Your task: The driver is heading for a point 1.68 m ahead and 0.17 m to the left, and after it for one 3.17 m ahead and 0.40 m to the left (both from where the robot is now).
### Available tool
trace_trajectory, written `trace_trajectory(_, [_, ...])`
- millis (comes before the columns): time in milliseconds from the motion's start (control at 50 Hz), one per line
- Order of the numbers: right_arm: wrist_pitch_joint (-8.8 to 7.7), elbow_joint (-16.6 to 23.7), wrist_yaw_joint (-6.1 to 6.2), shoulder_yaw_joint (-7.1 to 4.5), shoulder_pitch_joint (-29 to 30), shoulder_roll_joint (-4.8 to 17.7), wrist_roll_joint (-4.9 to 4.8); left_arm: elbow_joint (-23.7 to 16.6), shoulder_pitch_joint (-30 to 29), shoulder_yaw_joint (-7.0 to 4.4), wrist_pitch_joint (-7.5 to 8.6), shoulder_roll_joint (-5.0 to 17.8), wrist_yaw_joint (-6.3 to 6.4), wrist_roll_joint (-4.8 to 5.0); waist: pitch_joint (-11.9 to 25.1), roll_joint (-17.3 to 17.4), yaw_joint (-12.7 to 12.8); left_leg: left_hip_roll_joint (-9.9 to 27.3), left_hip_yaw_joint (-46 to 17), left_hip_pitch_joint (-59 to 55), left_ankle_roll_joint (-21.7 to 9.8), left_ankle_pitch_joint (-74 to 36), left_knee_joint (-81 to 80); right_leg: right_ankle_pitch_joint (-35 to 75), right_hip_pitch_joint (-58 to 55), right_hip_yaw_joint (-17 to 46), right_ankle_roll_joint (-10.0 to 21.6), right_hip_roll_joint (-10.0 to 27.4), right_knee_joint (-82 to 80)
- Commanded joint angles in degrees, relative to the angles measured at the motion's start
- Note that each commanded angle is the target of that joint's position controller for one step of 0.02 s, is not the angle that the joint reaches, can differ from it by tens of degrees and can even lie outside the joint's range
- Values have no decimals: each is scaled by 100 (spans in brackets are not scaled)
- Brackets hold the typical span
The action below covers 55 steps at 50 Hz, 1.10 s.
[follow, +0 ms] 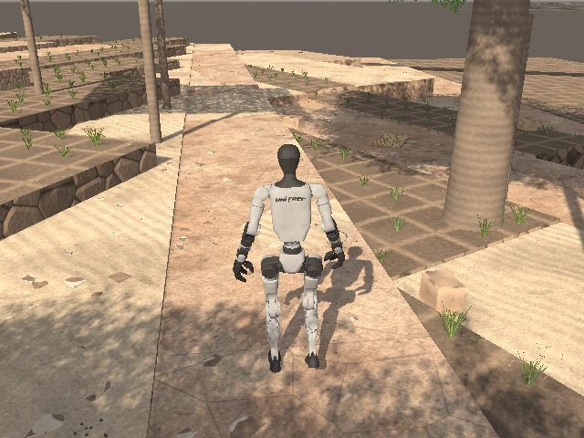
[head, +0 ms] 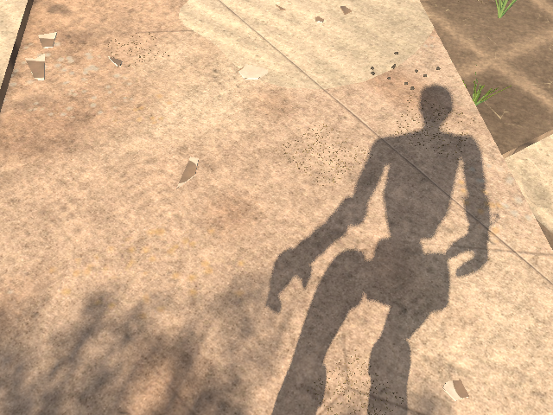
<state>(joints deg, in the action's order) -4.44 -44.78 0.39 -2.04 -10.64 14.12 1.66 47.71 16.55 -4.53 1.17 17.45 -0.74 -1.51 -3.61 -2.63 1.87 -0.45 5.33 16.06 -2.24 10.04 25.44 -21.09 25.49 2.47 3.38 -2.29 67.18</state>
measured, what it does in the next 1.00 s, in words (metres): walks ahead: right foot, then left foot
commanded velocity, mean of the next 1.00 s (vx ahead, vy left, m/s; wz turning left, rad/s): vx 0.08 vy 0.00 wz -0.14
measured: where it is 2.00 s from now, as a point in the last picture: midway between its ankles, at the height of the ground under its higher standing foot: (248, 376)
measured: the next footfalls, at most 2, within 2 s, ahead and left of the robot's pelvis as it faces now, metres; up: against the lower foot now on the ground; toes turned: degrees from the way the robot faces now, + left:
right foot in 0.32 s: +0.21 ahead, -0.11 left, +0.00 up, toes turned -13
left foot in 0.78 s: +0.17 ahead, +0.08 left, +0.00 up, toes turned -9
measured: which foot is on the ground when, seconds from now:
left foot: down 0.00-0.30, up 0.32-0.76, down 0.78-1.00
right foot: up 0.00-0.30, down 0.32-0.78, up 0.80-1.00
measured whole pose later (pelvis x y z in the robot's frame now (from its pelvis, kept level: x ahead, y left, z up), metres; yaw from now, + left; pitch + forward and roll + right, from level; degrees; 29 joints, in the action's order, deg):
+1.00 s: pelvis +0.14 -0.01 +0.01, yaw -2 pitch +1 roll -1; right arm 2.2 -44.2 0.6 -3.9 -17.0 15.7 0.4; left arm 43.4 9.3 -3.4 -2.5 16.1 1.3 -0.9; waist -2.6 -1.0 -1.0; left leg -3.8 -6.0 12.4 -3.1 13.2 24.7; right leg -23.2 25.6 1.6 -1.5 -2.5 53.3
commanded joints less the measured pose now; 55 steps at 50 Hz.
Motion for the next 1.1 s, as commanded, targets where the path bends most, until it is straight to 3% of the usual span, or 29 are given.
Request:
trace_trajectory(20, [-176,126,-20,-118,-443,548,-90,-284,461,-45,-134,146,-79,-22,546,896,52,1611,-890,-889,-727,-4113,-885,217,621,64,-141,240,54])
trace_trajectory(80, [-95,123,19,-137,-377,624,-91,-571,-97,16,-192,50,-170,-24,463,1015,25,1522,-291,-855,-734,-4090,-980,790,872,-136,-238,315,-672])
trace_trajectory(140, [-4,131,49,-157,-320,690,-98,-776,-539,123,-185,-100,-265,-14,448,1017,-55,1351,282,-634,-642,-3713,-907,1550,337,-421,-205,355,-1853])
trace_trajectory(220, [91,92,58,-259,-529,936,-123,-1007,-899,106,-197,38,-290,-62,479,981,-218,1565,398,-931,-527,-3514,-446,1313,-117,-666,-53,251,-2775])
trace_trajectory(280, [251,87,108,-319,-603,1044,-152,-1050,-622,27,-127,171,-240,-124,650,850,-138,1620,462,-1177,-389,-3500,727,836,-581,-704,201,55,-3493])
trace_trajectory(300, [301,67,99,-322,-722,1038,-146,-915,-157,-19,-44,245,-165,-180,960,418,82,1408,619,-977,-172,-3051,1727,1535,-1269,-579,339,-41,-4079])
trace_trajectory(320, [337,245,76,-277,-1058,876,-96,-945,263,-173,24,873,-67,-202,1484,-621,159,1045,759,86,148,-751,3321,3684,-2424,994,698,1245,-4160])
trace_trajectory(340, [447,577,43,-188,-1104,557,-108,-1054,266,-341,-67,1455,-20,42,1913,-1381,26,-131,335,1613,403,3085,4708,5408,-3122,3123,1924,2556,-4324])
trace_trajectory(360, [559,479,68,-208,-808,699,34,-1027,457,-310,-133,1157,-1,249,1948,-297,248,202,-552,1729,435,2848,4986,4832,-2962,2740,1947,2344,-4406])
trace_trajectory(400, [566,551,89,-182,-348,614,-57,-1024,-215,-151,-236,656,84,141,787,-42,-46,410,-675,1888,412,1897,4491,3531,-1849,1861,1484,1673,-4771])
trace_trajectory(420, [587,516,101,-196,-419,662,-6,-1072,-519,-78,-245,436,124,144,638,-160,-216,476,-657,1703,402,1592,4157,3245,-1549,1526,1234,1410,-4879])
trace_trajectory(440, [642,374,91,-196,-684,667,45,-1109,-680,-10,-226,259,135,110,774,-240,-316,416,-553,1329,395,1404,4115,3432,-1341,1232,1137,1251,-4908])
trace_trajectory(500, [742,200,33,-156,-919,486,-49,-1008,-635,72,-93,169,106,23,1052,-97,-373,319,-511,731,362,1244,3690,3523,-1132,862,1055,1216,-5036])
trace_trajectory(560, [816,129,-10,-68,-718,304,-64,-831,-610,187,-51,5,131,-42,835,-326,-251,345,-592,252,316,1088,2452,1850,-928,691,838,1157,-5385])
trace_trajectory(600, [843,152,-22,-97,-540,434,-78,-733,-541,156,-83,196,144,-70,658,-493,-124,199,-513,119,261,1195,2025,1022,-913,749,822,1219,-5440])
trace_trajectory(640, [819,206,-27,-136,-449,555,-95,-681,-473,91,-136,413,168,-45,545,-414,-69,86,-460,224,193,1413,1850,786,-1064,907,897,1396,-5341])
trace_trajectory(700, [723,208,-20,-116,-559,437,-106,-624,-486,50,-187,473,246,13,497,-241,-125,11,-348,151,76,1493,1401,1091,-1264,963,943,1558,-5050])
trace_trajectory(740, [650,145,-13,-90,-841,322,-105,-586,-574,22,-216,485,310,70,500,-151,-308,-65,-252,-310,-59,977,417,1458,-1165,759,741,1487,-4695])
trace_trajectory(760, [602,177,-8,-101,-853,428,-75,-550,-503,6,-217,461,333,75,395,56,-321,79,-623,-469,-175,596,-214,1496,-981,599,482,1363,-4403])
trace_trajectory(780, [537,240,8,-163,-954,770,23,-648,-494,35,-218,270,336,82,477,763,-250,901,-1868,-674,-400,370,-839,1150,-591,156,163,911,-3475])
trace_trajectory(800, [540,270,-7,-343,-805,1352,-70,-845,-772,81,-218,60,336,123,-66,1653,-208,1826,-3224,-392,-980,-1111,-965,-70,277,-620,-211,-146,-2934])
trace_trajectory(820, [526,232,2,-367,-1079,1302,-22,-871,-994,67,-254,147,329,22,-59,1484,-457,2127,-3445,-430,-1418,-1884,-1057,-932,478,-301,-242,-154,-1747])
trace_trajectory(840, [523,215,29,-350,-1034,1154,-56,-825,-896,48,-286,129,283,31,71,1033,-318,1878,-3068,-501,-1482,-1983,-971,-837,519,-75,-265,-95,-1149])
trace_trajectory(860, [556,268,51,-342,-728,1068,-71,-749,-777,35,-297,137,251,70,83,790,-147,1523,-2673,-521,-1295,-1924,-883,-562,544,7,-302,-32,-954])
trace_trajectory(900, [582,386,57,-345,-425,955,-115,-709,-665,12,-301,222,216,18,308,878,-65,1120,-2306,-899,-1090,-2449,-653,-254,637,-10,-394,-10,-826])
trace_trajectory(960, [603,362,30,-390,-714,955,-141,-800,-824,60,-293,150,199,61,565,866,-274,1007,-2315,-1394,-1085,-2831,-417,-232,709,-90,-540,-12,-1241])
trace_trajectory(1000, [629,341,45,-443,-890,1051,-128,-913,-1012,100,-283,132,213,91,605,963,-430,1033,-2510,-1552,-1114,-2750,-308,-271,681,-60,-563,7,-1681])
trace_trajectory(1040, [670,355,19,-493,-998,1130,-94,-999,-1088,127,-246,185,176,53,728,1052,-556,953,-2836,-1390,-1161,-762,-530,-428,389,-90,-520,-22,-2149])
trace_trajectory(1100, [704,484,-91,-538,-673,1209,-10,-1081,-1056,132,-165,259,143,53,404,1208,-458,784,-3359,-539,-1125,1639,-860,-626,-358,-120,-398,-180,-3016])
Velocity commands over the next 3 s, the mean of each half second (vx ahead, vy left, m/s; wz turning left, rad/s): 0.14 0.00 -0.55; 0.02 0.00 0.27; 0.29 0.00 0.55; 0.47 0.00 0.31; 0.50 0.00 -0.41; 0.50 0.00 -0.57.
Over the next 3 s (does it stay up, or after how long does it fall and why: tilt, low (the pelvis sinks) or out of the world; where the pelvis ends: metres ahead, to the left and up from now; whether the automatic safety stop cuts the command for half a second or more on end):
stays up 1.05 0.26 0.01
